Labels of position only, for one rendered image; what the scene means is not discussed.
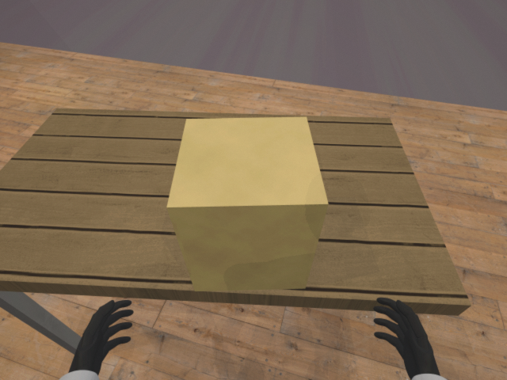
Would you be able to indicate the left robot hand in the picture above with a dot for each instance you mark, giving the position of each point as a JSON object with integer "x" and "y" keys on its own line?
{"x": 94, "y": 345}

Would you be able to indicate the table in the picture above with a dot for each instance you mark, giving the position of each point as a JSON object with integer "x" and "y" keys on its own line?
{"x": 83, "y": 212}

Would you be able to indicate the carton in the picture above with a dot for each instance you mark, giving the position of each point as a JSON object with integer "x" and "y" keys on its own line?
{"x": 247, "y": 203}

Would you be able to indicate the right robot hand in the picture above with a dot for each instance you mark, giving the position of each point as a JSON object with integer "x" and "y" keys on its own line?
{"x": 411, "y": 342}

